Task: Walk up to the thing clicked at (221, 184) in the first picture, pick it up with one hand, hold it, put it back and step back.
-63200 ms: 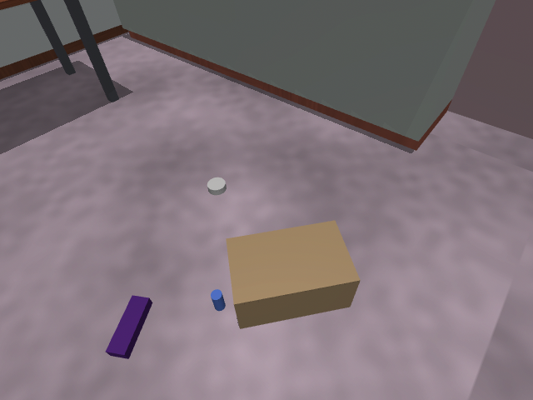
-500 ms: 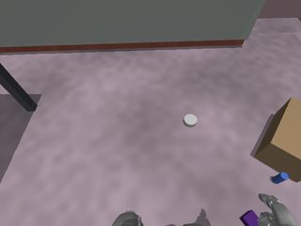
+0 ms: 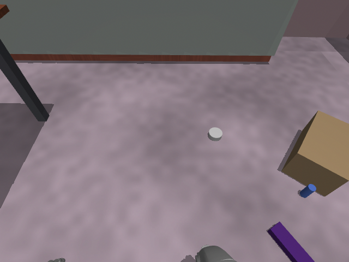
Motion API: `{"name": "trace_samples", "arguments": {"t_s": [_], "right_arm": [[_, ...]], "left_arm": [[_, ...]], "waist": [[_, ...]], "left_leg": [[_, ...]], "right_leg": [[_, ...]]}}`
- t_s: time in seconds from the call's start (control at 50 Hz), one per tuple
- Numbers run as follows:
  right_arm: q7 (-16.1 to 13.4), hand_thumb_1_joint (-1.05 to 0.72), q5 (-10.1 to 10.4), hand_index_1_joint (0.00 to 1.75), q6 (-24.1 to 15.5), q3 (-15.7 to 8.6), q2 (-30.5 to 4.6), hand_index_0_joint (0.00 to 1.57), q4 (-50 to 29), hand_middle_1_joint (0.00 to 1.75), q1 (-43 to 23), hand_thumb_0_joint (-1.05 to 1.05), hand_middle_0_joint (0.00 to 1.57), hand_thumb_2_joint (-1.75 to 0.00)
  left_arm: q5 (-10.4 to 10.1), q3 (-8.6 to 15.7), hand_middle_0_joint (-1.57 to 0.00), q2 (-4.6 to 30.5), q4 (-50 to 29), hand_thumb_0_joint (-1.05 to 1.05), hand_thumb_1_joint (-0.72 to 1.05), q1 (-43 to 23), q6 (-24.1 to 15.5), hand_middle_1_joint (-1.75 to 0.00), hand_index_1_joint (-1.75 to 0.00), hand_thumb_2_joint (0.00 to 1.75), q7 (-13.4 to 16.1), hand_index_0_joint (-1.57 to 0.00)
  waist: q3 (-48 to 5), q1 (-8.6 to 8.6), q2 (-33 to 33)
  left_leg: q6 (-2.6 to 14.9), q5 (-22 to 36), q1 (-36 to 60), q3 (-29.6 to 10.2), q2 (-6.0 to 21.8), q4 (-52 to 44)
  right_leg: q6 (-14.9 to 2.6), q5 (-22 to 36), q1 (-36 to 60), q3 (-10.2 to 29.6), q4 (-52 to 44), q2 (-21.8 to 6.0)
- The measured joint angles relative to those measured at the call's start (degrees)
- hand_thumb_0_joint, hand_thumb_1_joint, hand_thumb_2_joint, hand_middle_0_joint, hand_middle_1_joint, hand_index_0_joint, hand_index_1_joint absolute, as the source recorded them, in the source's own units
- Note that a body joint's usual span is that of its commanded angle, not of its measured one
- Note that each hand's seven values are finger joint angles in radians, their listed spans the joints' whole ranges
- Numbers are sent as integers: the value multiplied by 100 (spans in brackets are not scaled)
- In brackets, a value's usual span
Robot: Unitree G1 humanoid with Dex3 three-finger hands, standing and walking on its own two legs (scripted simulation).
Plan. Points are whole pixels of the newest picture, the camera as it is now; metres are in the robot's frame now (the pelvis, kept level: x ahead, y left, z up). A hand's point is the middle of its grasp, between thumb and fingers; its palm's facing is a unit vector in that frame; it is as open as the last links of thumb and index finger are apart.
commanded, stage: step back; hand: right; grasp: from above
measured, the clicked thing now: (215, 134) +1.01 -0.33 -0.74
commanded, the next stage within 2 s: stand in 0.98 s
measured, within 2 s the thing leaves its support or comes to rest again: neither
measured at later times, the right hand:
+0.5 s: hand out of the picture +0.02 -0.28 -0.14, palm faces +0.09 +0.92 -0.38, open 7.4 cm
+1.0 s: hand out of the picture +0.11 -0.30 -0.14, palm faces +0.03 +0.93 -0.37, open 7.4 cm
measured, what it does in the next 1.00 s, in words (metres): steps on the spot: right foot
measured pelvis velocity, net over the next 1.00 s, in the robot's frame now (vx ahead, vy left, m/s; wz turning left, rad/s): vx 0.03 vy -0.04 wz -0.03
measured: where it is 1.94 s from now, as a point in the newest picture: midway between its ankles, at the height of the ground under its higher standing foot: outside the picture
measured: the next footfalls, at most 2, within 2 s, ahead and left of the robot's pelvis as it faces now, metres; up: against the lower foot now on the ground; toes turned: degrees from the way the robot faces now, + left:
right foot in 0.12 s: +0.07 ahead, -0.16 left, +0.00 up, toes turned -4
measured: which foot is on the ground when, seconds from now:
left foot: down 0.00-1.00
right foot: up 0.00-0.10, down 0.12-1.00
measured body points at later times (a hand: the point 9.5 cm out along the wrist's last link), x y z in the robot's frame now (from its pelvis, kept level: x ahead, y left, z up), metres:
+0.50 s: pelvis -0.02 -0.01 +0.01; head -0.01 +0.00 +0.45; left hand +0.08 +0.30 -0.12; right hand +0.02 -0.32 -0.11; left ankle +0.00 +0.11 -0.73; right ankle +0.00 -0.14 -0.70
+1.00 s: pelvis +0.03 -0.04 +0.01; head +0.05 -0.04 +0.46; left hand +0.16 +0.25 -0.12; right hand +0.11 -0.35 -0.11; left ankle +0.00 +0.10 -0.73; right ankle +0.03 -0.16 -0.73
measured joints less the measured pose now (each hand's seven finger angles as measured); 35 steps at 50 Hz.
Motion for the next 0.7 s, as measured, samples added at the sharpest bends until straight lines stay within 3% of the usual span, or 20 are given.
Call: {"name": "trace_samples", "arguments": {"t_s": [0.1,0.16,0.2,0.26,0.3,0.36,0.4,0.44,0.54,0.58,0.6,0.62,0.7], "right_arm": [[52,-90,-19,30,-92,-56,-125,20,-46,30,1,1,21,-90],[64,-90,29,30,-35,-44,-258,20,7,30,-29,1,21,-90],[77,-90,84,30,27,-19,-267,20,165,30,9,1,21,-90],[125,-90,136,30,15,-9,-318,20,310,30,44,1,21,-90],[147,-90,149,30,-59,-15,-325,20,366,29,45,1,21,-90],[114,-91,101,30,-175,-19,-198,20,447,29,-17,1,21,-90],[110,-90,53,30,-246,-4,-116,20,438,29,-21,1,21,-90],[100,-90,48,30,-293,3,-40,20,405,30,-34,1,21,-90],[100,-90,51,30,-323,61,27,20,396,30,-73,0,21,-90],[104,-90,77,30,-277,92,-16,20,396,30,-107,0,21,-90],[97,-90,95,30,-245,108,-46,20,398,30,-131,0,21,-90],[85,-90,127,30,-204,122,-71,20,411,30,-156,0,21,-90],[57,-90,208,30,-96,160,-158,20,515,30,-268,1,21,-90]], "left_arm": [[74,30,-20,-18,353,0,91,347,-47,-30,-30,90,-91,-20],[104,49,-20,-186,555,0,91,348,-143,-30,-30,90,-110,-20],[126,18,-20,-265,571,0,91,386,-214,-30,-30,90,-145,-20],[146,-51,-21,-397,561,0,91,376,-304,-30,-30,90,-159,-20],[145,-75,-21,-438,553,0,90,341,-324,-30,-30,90,-173,-20],[98,-67,-21,-385,556,0,90,268,-244,-30,-30,90,-170,-20],[86,-47,-21,-364,601,0,90,261,-190,-30,-30,90,-131,-20],[77,-27,-21,-318,629,0,90,252,-196,-30,-30,90,-115,-20],[85,54,-21,-167,671,0,91,192,-293,-30,-30,90,-144,-20],[96,80,-20,-144,701,0,91,166,-333,-30,-30,90,-147,-20],[109,91,-20,-154,730,0,91,127,-351,-30,-30,90,-129,-20],[126,90,-20,-182,760,0,91,79,-365,-30,-30,90,-104,-20],[119,-19,-20,-330,802,0,91,-97,-378,-30,-30,90,-98,-20]], "waist": [[-130,6,-14],[-56,-28,255],[-183,36,257],[-263,123,288],[-286,156,290],[-265,175,57],[-340,132,5],[-342,70,22],[-278,39,28],[-252,65,80],[-214,70,144],[-190,65,221],[-214,102,316]], "left_leg": [[-32,11,-132,274,149,107],[-101,-60,-189,171,348,310],[-57,-607,-281,69,217,525],[-7,-770,-310,53,85,716],[1,-606,-126,116,60,266],[0,312,170,272,-128,-373],[32,271,172,316,-148,-361],[57,231,223,310,-83,-399],[-81,214,338,330,62,-511],[-160,90,310,338,140,-359],[-204,3,281,302,201,-226],[-211,-57,244,238,255,-115],[-48,-569,200,60,98,-53]], "right_leg": [[2,-337,953,-323,-1677,-300],[-44,731,1376,-547,-2576,-177],[-133,763,1333,-549,-2593,-213],[-153,848,1387,-542,-2753,-309],[-82,864,1385,-539,-2758,-370],[-16,625,1292,-398,-2416,-550],[-90,0,1082,-232,-1892,-430],[-114,-178,864,-261,-1393,-317],[-106,50,752,-505,-1794,-489],[-90,519,956,-627,-2477,-533],[-65,1070,1035,-677,-2672,-491],[-54,1238,1062,-741,-2695,-446],[-89,1029,1057,-841,-2626,-488]]}}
